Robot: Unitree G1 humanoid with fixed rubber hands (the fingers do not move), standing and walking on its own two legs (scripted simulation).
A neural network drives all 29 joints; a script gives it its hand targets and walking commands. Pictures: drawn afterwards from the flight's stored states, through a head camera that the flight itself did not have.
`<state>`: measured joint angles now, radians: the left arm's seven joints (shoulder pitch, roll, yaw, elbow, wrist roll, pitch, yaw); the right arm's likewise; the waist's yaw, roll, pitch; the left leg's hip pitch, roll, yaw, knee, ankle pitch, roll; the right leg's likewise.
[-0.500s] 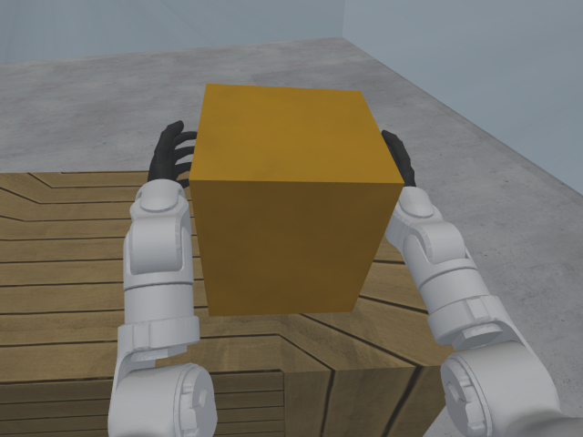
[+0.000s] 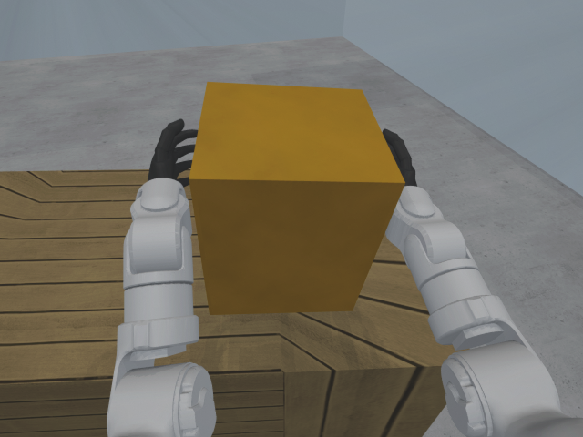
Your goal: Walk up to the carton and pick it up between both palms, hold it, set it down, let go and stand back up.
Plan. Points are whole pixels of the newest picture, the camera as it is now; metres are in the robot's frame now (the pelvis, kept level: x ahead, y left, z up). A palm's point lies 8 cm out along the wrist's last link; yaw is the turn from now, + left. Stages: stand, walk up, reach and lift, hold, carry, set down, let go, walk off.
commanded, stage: hold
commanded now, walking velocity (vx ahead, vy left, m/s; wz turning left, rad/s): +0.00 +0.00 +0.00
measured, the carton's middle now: (284, 204) +0.39 +0.00 +0.16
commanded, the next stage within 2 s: set down in 0.08 s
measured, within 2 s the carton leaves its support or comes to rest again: neither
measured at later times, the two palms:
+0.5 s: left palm (163, 175) +0.39 +0.15 +0.22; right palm (388, 196) +0.38 -0.14 +0.18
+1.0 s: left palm (190, 191) +0.43 +0.13 +0.16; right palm (392, 211) +0.39 -0.16 +0.14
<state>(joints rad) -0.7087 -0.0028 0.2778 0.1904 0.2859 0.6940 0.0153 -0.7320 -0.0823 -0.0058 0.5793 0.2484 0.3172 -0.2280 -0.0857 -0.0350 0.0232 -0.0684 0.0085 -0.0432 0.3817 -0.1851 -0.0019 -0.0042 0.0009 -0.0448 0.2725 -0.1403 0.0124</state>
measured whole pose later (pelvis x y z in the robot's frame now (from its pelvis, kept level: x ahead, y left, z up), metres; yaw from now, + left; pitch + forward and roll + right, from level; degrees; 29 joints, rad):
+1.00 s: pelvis +0.03 +0.01 +0.00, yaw -1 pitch -5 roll -2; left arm -0.68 -0.02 0.24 0.41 0.28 0.33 0.01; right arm -0.60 -0.02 -0.12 0.67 0.08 -0.03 -0.20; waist -0.08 -0.06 0.06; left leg -0.07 0.00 -0.03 0.37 -0.22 0.01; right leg 0.01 -0.01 -0.03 0.22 -0.15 0.03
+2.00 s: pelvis +0.04 +0.01 +0.00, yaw -1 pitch +4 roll -2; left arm -0.84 0.05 0.29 0.96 0.25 0.01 -0.01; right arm -0.63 0.09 -0.39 0.85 -0.16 -0.15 -0.19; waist -0.10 -0.04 -0.05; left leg -0.23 0.00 -0.02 0.36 -0.20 0.01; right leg -0.15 -0.01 -0.03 0.20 -0.12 0.03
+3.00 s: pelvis +0.03 +0.02 +0.00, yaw -1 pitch +15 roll -2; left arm -1.00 0.14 0.29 1.42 0.20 -0.33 0.01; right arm -0.71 0.12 -0.58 1.04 -0.34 -0.36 -0.20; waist -0.12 0.00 -0.12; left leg -0.51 0.00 -0.03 0.43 -0.19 0.02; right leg -0.42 -0.01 -0.04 0.27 -0.11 0.03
